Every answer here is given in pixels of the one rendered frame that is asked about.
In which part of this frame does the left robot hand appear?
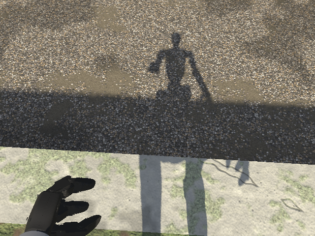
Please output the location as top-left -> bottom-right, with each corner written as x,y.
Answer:
25,175 -> 101,236

